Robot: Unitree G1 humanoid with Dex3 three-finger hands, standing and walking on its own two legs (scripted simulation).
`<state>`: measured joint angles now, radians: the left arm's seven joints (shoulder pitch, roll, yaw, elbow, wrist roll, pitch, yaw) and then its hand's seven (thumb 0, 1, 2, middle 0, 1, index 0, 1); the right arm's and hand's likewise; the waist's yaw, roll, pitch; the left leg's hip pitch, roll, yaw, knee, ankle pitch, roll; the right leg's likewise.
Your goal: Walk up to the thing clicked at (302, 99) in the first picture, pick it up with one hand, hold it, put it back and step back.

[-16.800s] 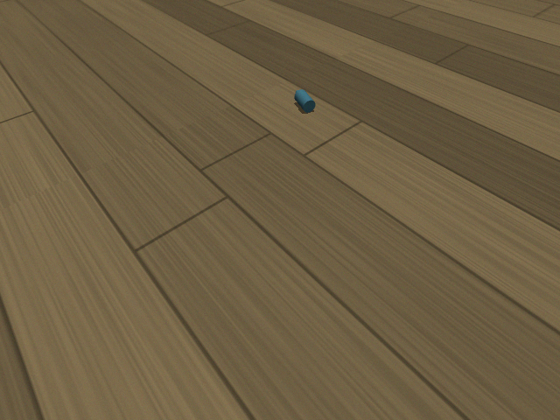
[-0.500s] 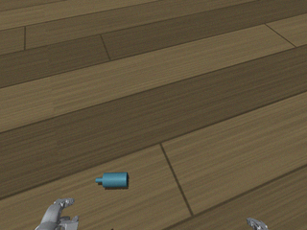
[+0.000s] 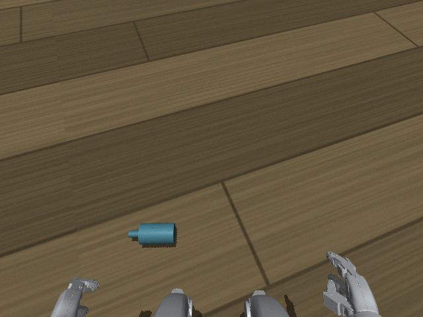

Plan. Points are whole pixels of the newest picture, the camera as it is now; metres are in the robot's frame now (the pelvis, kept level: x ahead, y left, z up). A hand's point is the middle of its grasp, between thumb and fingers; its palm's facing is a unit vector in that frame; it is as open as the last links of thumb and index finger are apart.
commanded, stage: rise first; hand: left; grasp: from above
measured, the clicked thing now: (151, 233) +0.45 +0.27 -0.66
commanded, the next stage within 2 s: none
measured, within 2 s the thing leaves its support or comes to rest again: neither
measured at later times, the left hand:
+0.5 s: hand (108, 293) +0.19 +0.27 -0.27, palm faces -0.41 -0.62 -0.68, open 14.2 cm
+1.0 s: hand (126, 257) +0.31 +0.29 -0.43, palm faces -0.48 -0.16 -0.86, open 14.0 cm
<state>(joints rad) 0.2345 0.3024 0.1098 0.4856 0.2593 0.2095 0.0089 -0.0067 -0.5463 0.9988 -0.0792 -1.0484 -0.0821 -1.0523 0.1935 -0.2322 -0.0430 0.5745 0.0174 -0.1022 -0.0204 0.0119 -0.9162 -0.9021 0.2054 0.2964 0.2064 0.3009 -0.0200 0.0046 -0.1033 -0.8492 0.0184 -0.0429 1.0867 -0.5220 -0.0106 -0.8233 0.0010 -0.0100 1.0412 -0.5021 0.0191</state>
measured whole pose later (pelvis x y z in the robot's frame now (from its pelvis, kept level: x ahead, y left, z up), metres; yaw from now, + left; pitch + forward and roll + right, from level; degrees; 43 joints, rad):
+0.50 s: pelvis -0.04 +0.00 -0.13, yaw -1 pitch +30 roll -2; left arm -0.02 0.43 0.11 0.58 0.55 0.01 0.05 -0.01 -0.57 0.96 -0.12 -1.04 -0.13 -1.04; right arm 0.10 -0.29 -0.05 0.58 0.01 -0.20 0.01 0.01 -0.95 -0.91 0.21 0.30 0.21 0.30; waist -0.04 0.01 -0.19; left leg -1.50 0.00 -0.05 1.65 -0.68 -0.02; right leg -1.48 0.00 -0.01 1.62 -0.67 0.02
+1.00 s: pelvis -0.10 +0.00 -0.30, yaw -4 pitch +33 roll -5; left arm -0.64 0.67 0.14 1.07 1.03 -0.28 0.16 -0.01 -0.52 1.02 -0.09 -1.03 -0.10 -1.03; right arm 0.14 -0.27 -0.04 0.75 -0.04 -0.09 0.06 0.01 -0.90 -0.90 0.21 0.30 0.21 0.30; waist -0.09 0.01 -0.10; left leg -2.11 -0.01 -0.11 2.19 -0.66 -0.03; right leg -2.07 0.02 -0.04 2.13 -0.64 0.02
